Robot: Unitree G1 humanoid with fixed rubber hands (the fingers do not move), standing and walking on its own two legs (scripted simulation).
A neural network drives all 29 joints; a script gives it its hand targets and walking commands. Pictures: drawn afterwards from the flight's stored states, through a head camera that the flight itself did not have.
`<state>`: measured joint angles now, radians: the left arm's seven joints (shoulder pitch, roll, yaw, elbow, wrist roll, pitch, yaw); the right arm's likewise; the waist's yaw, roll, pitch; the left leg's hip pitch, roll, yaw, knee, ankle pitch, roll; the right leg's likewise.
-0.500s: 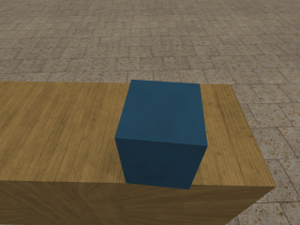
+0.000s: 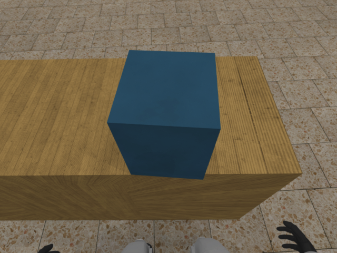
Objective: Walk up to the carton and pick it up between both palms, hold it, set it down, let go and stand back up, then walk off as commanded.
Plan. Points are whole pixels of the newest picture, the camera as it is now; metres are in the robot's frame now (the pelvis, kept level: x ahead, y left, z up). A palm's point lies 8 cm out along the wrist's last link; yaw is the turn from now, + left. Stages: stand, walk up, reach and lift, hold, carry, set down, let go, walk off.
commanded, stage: walk off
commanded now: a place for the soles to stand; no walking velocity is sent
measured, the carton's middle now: (168, 119) +0.42 +0.01 +0.04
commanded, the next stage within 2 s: stand in 1.06 s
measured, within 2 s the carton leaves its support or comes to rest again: neither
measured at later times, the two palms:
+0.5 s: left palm out of the picture -0.02 +0.31 -0.08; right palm out of the picture -0.04 -0.33 -0.12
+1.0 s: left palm out of the picture -0.22 +0.32 -0.11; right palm out of the picture -0.15 -0.32 -0.11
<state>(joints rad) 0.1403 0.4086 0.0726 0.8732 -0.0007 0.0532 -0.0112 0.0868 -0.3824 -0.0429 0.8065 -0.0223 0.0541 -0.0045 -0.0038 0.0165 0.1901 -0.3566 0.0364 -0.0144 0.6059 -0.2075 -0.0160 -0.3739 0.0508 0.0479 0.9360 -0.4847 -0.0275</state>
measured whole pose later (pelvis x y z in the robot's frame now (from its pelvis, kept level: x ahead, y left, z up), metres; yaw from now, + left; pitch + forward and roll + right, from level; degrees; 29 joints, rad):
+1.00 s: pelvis -0.27 +0.00 -0.01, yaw +1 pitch -4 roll +0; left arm 0.24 0.39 0.04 0.85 0.03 0.02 -0.02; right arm 0.15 -0.43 -0.07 0.79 0.00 0.05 -0.01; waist 0.02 0.04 0.20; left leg -0.45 -0.07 -0.18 0.98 -0.51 0.01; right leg -0.27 0.05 0.06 0.74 -0.38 -0.02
